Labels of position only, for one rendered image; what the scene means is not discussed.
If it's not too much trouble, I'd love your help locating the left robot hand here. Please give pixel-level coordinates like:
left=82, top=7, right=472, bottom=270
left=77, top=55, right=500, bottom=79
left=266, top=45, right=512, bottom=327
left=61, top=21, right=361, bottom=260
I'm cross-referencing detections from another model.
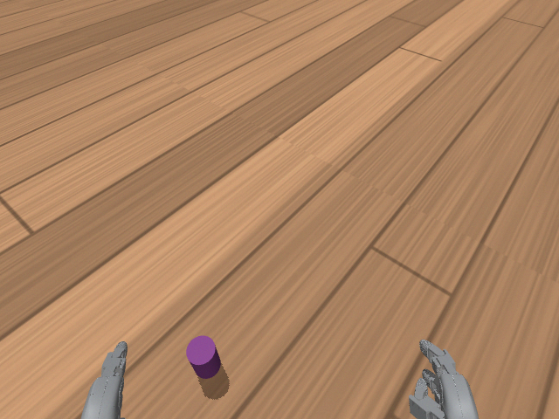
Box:
left=80, top=341, right=128, bottom=419

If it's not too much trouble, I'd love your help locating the right robot hand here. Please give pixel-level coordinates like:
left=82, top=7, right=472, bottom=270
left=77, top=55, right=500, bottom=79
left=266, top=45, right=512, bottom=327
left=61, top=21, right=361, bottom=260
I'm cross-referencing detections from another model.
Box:
left=409, top=340, right=479, bottom=419

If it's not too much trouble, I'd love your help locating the can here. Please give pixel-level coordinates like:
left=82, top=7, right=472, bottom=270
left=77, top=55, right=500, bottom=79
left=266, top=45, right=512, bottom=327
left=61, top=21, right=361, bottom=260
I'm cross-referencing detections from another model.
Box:
left=186, top=335, right=221, bottom=379

